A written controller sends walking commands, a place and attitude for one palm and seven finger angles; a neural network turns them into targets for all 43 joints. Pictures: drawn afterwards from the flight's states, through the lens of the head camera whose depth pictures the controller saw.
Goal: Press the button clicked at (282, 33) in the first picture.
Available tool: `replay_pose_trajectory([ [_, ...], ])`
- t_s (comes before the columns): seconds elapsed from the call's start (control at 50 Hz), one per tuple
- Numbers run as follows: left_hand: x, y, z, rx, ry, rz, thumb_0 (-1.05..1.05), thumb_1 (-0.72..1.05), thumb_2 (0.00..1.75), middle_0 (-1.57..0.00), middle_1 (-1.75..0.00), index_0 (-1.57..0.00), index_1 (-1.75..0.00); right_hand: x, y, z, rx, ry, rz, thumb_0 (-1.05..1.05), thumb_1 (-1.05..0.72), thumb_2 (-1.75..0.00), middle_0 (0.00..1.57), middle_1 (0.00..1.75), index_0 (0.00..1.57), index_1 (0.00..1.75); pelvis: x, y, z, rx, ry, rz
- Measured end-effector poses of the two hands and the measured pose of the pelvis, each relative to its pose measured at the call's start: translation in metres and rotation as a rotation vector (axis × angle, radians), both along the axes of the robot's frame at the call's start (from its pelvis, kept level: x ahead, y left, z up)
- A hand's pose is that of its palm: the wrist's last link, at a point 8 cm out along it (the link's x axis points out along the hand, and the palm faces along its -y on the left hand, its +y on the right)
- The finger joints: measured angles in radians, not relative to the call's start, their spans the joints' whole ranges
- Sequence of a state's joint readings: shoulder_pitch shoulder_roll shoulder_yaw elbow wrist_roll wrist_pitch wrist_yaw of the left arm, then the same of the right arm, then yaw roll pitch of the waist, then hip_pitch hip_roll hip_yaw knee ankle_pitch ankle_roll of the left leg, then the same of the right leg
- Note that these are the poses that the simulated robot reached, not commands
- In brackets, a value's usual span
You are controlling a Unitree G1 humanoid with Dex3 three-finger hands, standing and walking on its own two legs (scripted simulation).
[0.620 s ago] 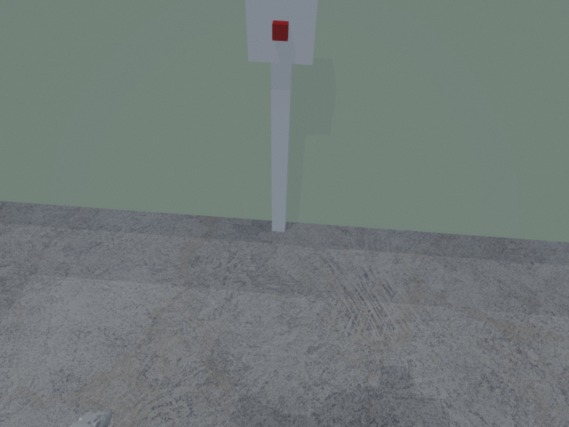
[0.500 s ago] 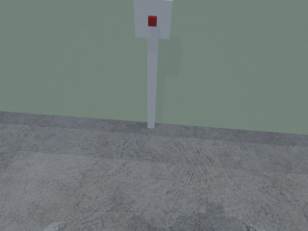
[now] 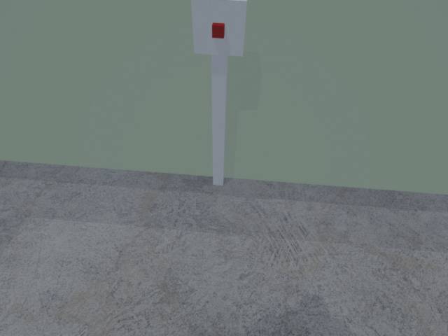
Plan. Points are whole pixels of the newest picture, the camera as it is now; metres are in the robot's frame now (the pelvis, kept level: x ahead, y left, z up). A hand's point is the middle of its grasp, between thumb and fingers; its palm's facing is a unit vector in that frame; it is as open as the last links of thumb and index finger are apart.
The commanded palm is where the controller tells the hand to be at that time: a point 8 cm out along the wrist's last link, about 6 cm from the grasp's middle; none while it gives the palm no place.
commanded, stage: stand and wait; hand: left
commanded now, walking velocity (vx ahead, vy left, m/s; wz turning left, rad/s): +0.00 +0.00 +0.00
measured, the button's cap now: (218, 30) +1.01 +0.08 +0.11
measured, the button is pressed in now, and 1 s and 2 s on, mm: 0 0 0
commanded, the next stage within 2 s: look at it before walking up in 0.42 s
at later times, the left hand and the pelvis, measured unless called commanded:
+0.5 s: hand out of the picture +0.07 +0.24 -0.16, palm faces -0.03 -0.94 -0.33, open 7.4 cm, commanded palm none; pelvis -0.01 +0.00 +0.00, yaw +0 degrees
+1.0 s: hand out of the picture +0.07 +0.24 -0.16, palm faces -0.03 -0.94 -0.34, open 7.4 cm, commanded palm none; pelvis +0.00 +0.00 +0.00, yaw +0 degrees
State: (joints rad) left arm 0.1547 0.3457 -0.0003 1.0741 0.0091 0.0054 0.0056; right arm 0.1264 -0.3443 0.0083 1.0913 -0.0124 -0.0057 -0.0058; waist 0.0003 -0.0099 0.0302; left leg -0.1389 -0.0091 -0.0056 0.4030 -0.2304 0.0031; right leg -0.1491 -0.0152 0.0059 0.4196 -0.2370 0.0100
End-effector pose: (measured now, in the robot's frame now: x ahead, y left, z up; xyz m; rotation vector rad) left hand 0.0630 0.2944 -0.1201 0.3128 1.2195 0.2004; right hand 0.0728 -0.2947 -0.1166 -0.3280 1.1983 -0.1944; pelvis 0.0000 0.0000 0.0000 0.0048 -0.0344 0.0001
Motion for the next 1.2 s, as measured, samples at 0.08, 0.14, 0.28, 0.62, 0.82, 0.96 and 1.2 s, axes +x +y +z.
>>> replay_pose_trajectory([
  [0.08, -0.003, -0.001, 0.001, 0.001, 0.004, -0.003, 0.01, 0.91, 0.90, -0.20, -0.30, -0.20, -0.30, -0.009, -0.002, -0.001, 0.002, 0.016, -0.008, 0.01, -0.91, -0.90, 0.20, 0.30, 0.20, 0.30, -0.003, -0.002, 0.001, 0.000, 0.000, -0.002],
  [0.14, -0.004, -0.003, 0.001, 0.000, 0.003, -0.008, 0.01, 0.91, 0.90, -0.20, -0.30, -0.20, -0.30, -0.013, -0.003, -0.001, 0.005, 0.021, -0.012, 0.01, -0.91, -0.90, 0.20, 0.30, 0.20, 0.30, -0.005, -0.003, 0.001, 0.000, 0.000, -0.004],
  [0.28, -0.002, -0.008, 0.001, -0.008, -0.005, -0.018, 0.01, 0.91, 0.90, -0.20, -0.30, -0.20, -0.30, -0.018, -0.002, -0.002, 0.012, 0.022, -0.014, 0.01, -0.91, -0.90, 0.20, 0.30, 0.20, 0.30, -0.009, -0.004, 0.001, 0.000, 0.002, -0.006],
  [0.62, 0.000, -0.009, 0.000, -0.011, -0.002, -0.020, 0.01, 0.91, 0.90, -0.20, -0.30, -0.20, -0.30, -0.014, 0.000, -0.002, 0.018, 0.021, -0.011, 0.01, -0.91, -0.90, 0.20, 0.30, 0.20, 0.30, -0.007, -0.004, 0.002, 0.000, 0.010, -0.006],
  [0.82, 0.001, -0.007, 0.001, -0.008, 0.005, -0.016, 0.01, 0.91, 0.90, -0.20, -0.30, -0.20, -0.30, -0.005, -0.001, 0.000, 0.012, 0.012, -0.007, 0.01, -0.91, -0.90, 0.20, 0.30, 0.20, 0.30, -0.003, -0.004, 0.002, 0.000, 0.011, -0.007],
  [0.96, 0.004, -0.006, 0.001, -0.006, 0.003, -0.015, 0.01, 0.91, 0.90, -0.20, -0.30, -0.20, -0.30, 0.001, -0.001, 0.001, 0.009, 0.006, -0.003, 0.01, -0.91, -0.90, 0.20, 0.30, 0.20, 0.30, 0.000, -0.003, 0.003, 0.000, 0.011, -0.007],
  [1.2, 0.008, -0.008, 0.001, -0.005, 0.003, -0.010, 0.01, 0.91, 0.90, -0.20, -0.30, -0.20, -0.30, 0.005, 0.002, 0.000, 0.013, 0.004, -0.003, 0.01, -0.91, -0.90, 0.20, 0.30, 0.20, 0.30, 0.003, -0.004, 0.002, 0.000, 0.013, -0.015],
])
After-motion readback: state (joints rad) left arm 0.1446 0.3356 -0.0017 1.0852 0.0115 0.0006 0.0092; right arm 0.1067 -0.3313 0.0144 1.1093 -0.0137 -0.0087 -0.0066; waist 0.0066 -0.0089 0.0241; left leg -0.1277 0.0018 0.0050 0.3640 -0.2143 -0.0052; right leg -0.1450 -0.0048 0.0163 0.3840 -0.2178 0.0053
